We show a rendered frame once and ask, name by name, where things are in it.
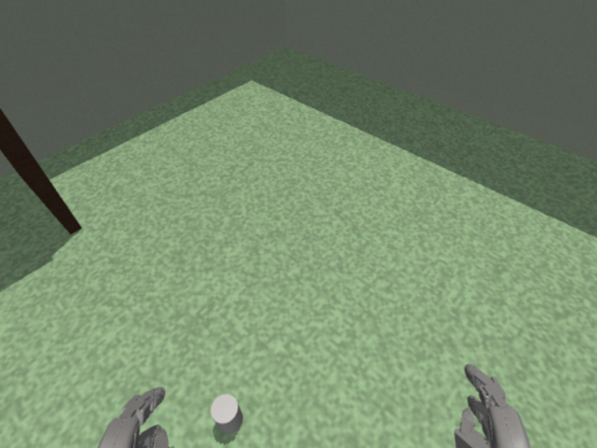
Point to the can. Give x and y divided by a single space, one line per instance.
227 414

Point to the left robot hand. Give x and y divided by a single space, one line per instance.
123 432

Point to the right robot hand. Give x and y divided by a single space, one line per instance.
501 425

